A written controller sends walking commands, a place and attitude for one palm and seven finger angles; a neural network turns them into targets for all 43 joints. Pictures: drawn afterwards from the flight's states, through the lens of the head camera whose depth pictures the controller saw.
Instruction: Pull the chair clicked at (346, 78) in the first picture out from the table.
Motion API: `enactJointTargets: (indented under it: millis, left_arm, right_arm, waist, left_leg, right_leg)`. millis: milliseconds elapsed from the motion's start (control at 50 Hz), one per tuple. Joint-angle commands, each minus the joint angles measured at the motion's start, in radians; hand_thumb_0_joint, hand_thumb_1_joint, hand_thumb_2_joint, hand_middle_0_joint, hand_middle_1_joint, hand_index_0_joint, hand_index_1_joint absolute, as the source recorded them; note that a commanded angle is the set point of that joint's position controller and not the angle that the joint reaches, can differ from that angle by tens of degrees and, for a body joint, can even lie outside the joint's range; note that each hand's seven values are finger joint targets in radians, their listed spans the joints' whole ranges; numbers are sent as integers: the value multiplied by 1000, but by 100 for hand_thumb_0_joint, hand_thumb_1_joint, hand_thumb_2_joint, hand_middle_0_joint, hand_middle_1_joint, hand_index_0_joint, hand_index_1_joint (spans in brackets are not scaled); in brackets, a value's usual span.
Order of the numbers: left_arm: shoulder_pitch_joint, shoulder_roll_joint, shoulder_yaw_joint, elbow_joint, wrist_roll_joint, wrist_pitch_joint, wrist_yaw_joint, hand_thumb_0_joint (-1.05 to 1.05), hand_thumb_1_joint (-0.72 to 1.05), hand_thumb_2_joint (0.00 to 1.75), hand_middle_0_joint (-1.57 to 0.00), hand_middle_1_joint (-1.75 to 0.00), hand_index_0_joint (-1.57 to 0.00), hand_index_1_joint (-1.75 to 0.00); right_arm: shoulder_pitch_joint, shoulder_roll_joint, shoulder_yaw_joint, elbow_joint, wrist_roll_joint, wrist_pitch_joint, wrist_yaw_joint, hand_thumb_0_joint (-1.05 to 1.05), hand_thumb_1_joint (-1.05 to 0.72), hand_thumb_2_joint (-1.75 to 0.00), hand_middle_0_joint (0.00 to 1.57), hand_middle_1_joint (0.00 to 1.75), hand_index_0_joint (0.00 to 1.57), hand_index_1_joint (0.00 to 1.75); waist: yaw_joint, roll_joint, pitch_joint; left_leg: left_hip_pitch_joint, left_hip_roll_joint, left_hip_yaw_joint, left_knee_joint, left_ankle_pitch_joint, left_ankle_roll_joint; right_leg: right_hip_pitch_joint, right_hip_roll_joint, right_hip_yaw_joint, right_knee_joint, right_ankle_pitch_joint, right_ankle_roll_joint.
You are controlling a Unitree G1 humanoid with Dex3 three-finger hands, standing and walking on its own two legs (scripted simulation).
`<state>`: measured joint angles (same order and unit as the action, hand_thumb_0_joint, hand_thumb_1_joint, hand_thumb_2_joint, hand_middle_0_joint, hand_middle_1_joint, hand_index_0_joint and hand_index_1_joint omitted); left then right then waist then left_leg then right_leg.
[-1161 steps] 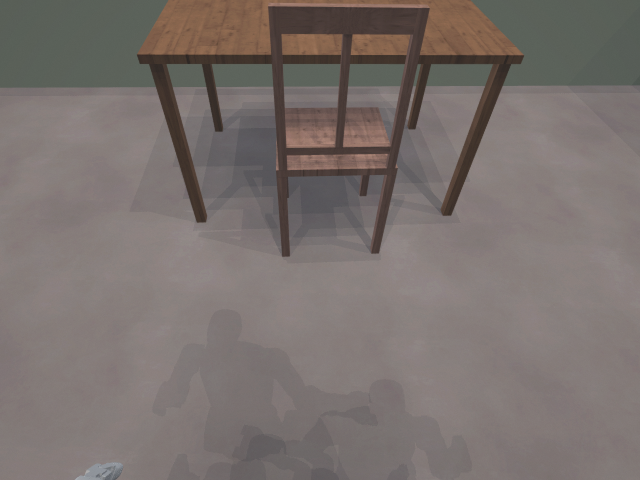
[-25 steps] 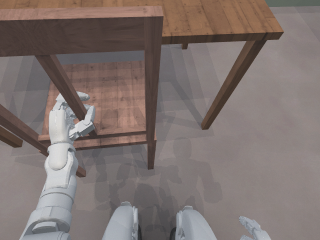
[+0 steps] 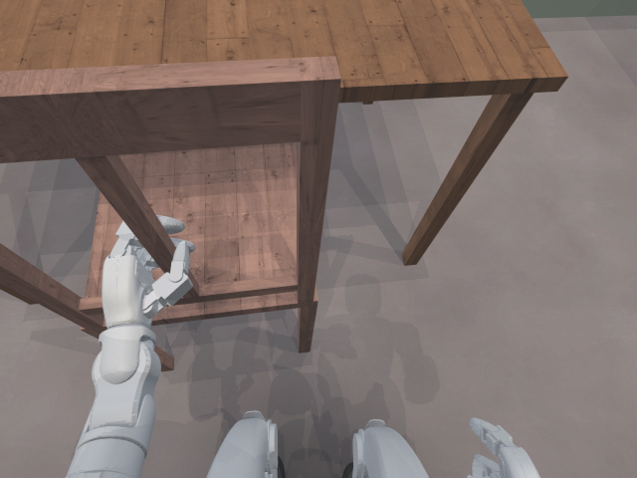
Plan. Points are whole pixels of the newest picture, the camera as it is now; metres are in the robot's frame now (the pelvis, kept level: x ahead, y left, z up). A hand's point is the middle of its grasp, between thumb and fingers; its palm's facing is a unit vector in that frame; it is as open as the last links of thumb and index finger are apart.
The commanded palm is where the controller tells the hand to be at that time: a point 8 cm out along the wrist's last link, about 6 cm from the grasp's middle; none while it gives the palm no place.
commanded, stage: hook a spindle and tug to test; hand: left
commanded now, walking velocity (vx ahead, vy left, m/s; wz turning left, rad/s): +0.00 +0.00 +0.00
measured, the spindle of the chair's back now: (157, 242) +0.38 +0.20 +0.03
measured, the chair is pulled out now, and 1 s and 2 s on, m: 0.02 0.12 0.17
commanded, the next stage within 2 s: step backward, pulling the chair out in 0.14 s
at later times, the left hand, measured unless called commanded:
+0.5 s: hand (183, 279) +0.34 +0.17 +0.03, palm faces +0.17 -0.98 -0.12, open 5.6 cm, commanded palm +0.31 +0.21 +0.03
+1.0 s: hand (200, 350) +0.26 +0.13 +0.03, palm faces +0.08 -0.99 -0.15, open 5.3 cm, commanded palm +0.24 +0.18 +0.03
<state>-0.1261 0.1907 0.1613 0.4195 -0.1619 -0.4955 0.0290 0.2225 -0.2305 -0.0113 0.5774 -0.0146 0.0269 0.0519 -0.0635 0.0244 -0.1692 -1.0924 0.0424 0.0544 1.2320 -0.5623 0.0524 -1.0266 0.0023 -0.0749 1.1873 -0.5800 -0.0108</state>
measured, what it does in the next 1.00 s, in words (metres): rises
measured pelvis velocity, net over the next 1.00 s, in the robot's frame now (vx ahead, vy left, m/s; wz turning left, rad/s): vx -0.05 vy -0.01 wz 0.03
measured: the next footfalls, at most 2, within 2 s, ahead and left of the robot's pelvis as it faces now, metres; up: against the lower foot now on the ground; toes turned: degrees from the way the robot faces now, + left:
left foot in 1.70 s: -0.02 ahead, +0.12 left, +0.00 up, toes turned +3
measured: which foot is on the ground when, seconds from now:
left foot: down 0.00-1.00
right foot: down 0.00-1.00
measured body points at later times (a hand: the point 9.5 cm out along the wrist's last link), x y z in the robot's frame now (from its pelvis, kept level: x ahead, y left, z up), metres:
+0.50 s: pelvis +0.01 +0.00 +0.08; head +0.09 +0.01 +0.52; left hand +0.33 +0.22 +0.04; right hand +0.13 -0.24 -0.04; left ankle +0.01 +0.08 -0.63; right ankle -0.01 -0.12 -0.63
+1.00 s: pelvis -0.05 -0.01 +0.10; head +0.02 -0.01 +0.54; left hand +0.25 +0.19 +0.04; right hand +0.08 -0.25 -0.02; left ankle +0.01 +0.08 -0.63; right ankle -0.01 -0.12 -0.63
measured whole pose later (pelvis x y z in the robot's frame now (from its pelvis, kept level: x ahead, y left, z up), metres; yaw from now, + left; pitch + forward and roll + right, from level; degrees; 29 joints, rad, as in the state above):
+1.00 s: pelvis -0.05 -0.01 +0.10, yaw +2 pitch +4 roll -1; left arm -0.22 0.16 0.00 0.80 -0.08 -0.20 0.10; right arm 0.20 -0.22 0.02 0.62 0.04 0.13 -0.10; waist -0.05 0.03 0.08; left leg -0.42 0.01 0.06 0.54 -0.19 0.04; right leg -0.36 0.01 -0.07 0.51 -0.21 -0.02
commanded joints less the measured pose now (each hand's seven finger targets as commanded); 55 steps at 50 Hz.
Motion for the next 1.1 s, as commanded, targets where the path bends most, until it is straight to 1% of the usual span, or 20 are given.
enactJointTargets:
  millis: [0,80,120,160,200,220,240,260,280,320,340,380,420,480,580,620,680,780,900,1080]
  left_arm:
    - [-41,64,-40,-272,15,-94,-36,0,90,90,-50,-145,-50,-145]
    - [-21,81,-23,-281,15,-86,-35,0,90,90,-50,-145,-50,-145]
    - [-77,70,-41,-282,20,-89,-35,0,90,90,-50,-145,-50,-145]
    - [-82,69,-46,-279,26,-88,-34,0,90,90,-50,-145,-50,-145]
    - [-93,54,-57,-274,26,-84,-34,0,90,90,-50,-145,-50,-145]
    - [-118,28,-88,-275,28,-83,-35,0,90,90,-50,-145,-50,-145]
    - [-306,444,139,-439,121,43,54,0,90,90,-50,-145,-50,-145]
    - [-275,398,114,-461,122,114,90,0,90,90,-50,-145,-50,-145]
    - [-177,293,55,-358,116,178,99,0,90,90,-50,-145,-50,-145]
    - [-78,170,-50,-162,123,267,96,0,90,90,-50,-145,-50,-145]
    - [-82,147,-71,-77,122,292,95,0,90,90,-50,-145,-50,-145]
    - [-153,161,-73,5,129,306,100,0,90,90,-50,-145,-50,-145]
    - [-208,160,-78,81,125,297,96,0,90,90,-50,-145,-50,-145]
    - [-231,154,-90,160,131,283,90,0,90,90,-50,-145,-50,-145]
    - [-210,130,-111,181,125,268,70,0,90,90,-50,-145,-50,-145]
    - [-197,124,-114,169,124,265,66,0,90,90,-50,-145,-50,-145]
    - [-149,131,-105,157,122,265,62,0,90,90,-50,-145,-50,-145]
    - [-172,135,-116,132,116,265,65,0,90,90,-50,-145,-50,-145]
    - [-269,126,-146,189,117,260,78,0,90,90,-50,-145,-50,-145]
    - [-355,126,-165,285,122,232,95,0,90,90,-50,-145,-50,-145]
  right_arm:
    - [49,-151,-64,-108,3,-35,-15,0,-90,-90,20,30,20,30]
    - [40,-151,-62,-110,2,-37,-20,0,-90,-90,20,30,20,30]
    - [35,-149,-61,-104,1,-39,-22,0,-90,-90,20,30,20,30]
    - [32,-151,-59,-107,0,-40,-24,0,-90,-90,20,30,20,30]
    - [30,-150,-59,-104,-1,-40,-24,0,-90,-90,20,30,20,30]
    - [28,-149,-61,-104,-1,-42,-25,0,-90,-90,20,30,20,30]
    - [90,-166,-67,-167,43,38,-67,0,-90,-90,20,30,20,30]
    - [119,-144,-56,-207,44,54,-93,0,-90,-90,20,30,20,30]
    - [73,-133,-43,-198,53,63,-110,0,-90,-90,20,30,20,30]
    - [60,-123,-29,-159,61,87,-133,0,-90,-90,20,30,20,30]
    - [58,-128,-22,-143,62,98,-143,0,-90,-90,20,30,20,30]
    - [49,-138,-14,-122,64,109,-154,0,-90,-90,20,30,20,30]
    - [42,-140,-12,-109,61,113,-164,0,-90,-90,20,30,20,30]
    - [42,-140,-14,-95,55,117,-167,0,-90,-90,20,30,20,30]
    - [16,-137,-16,-91,38,116,-154,0,-90,-90,20,30,20,30]
    - [4,-135,-18,-92,34,112,-148,0,-90,-90,20,30,20,30]
    - [-2,-140,-22,-95,32,104,-144,0,-90,-90,20,30,20,30]
    - [-14,-140,-25,-98,40,92,-155,0,-90,-90,20,30,20,30]
    - [-19,-137,-23,-68,49,73,-166,0,-90,-90,20,30,20,30]
    - [-28,-143,-25,-33,54,36,-168,0,-90,-90,20,30,20,30]
  waist:
    - [22,58,-438]
    - [23,41,-425]
    - [6,35,-409]
    - [10,65,-408]
    - [10,54,-413]
    - [-4,39,-417]
    - [45,127,-672]
    - [36,160,-638]
    - [21,155,-551]
    - [3,50,-373]
    - [-2,9,-290]
    - [1,-8,-236]
    - [4,28,-198]
    - [11,121,-181]
    - [30,191,-172]
    - [35,190,-167]
    - [39,158,-174]
    - [29,95,-164]
    - [23,61,-130]
    - [26,14,-44]
  left_leg:
    - [444,9,-122,-132,654,-53]
    - [411,3,-116,-125,634,-48]
    - [401,3,-118,-117,605,-46]
    - [406,3,-124,-117,604,-49]
    - [415,2,-128,-118,593,-50]
    - [414,2,-126,-110,583,-48]
    - [735,5,-97,-323,562,-33]
    - [784,-18,-90,-351,609,-28]
    - [760,-10,-101,-383,656,-27]
    - [676,18,-110,-441,623,-16]
    - [645,35,-123,-477,632,-11]
    - [662,54,-137,-536,668,-9]
    - [696,74,-142,-572,728,-9]
    - [794,102,-164,-624,863,-12]
    - [941,148,-217,-690,1015,-1]
    - [967,156,-216,-705,1022,2]
    - [962,156,-203,-706,1023,-6]
    - [883,137,-166,-730,814,-23]
    - [858,107,-154,-751,609,-21]
    - [801,73,-161,-775,328,-17]
  right_leg:
    - [150,22,19,-89,476,-17]
    - [167,20,23,-85,492,-17]
    - [146,20,22,-82,481,-15]
    - [126,18,20,-76,455,-17]
    - [124,19,18,-79,446,-18]
    - [118,18,19,-80,449,-16]
    - [540,-49,117,-266,569,-35]
    - [591,-49,108,-312,704,-29]
    - [557,-58,99,-322,741,-21]
    - [584,-71,98,-378,733,-1]
    - [597,-77,86,-402,725,4]
    - [653,-92,96,-460,760,14]
    - [686,-105,101,-510,789,19]
    - [725,-107,96,-553,775,6]
    - [727,-72,88,-603,586,1]
    - [732,-67,88,-627,559,-1]
    - [787,-73,94,-653,647,-10]
    - [850,-104,117,-675,764,-19]
    - [815,-115,131,-718,635,-9]
    - [745,-142,174,-820,313,-15]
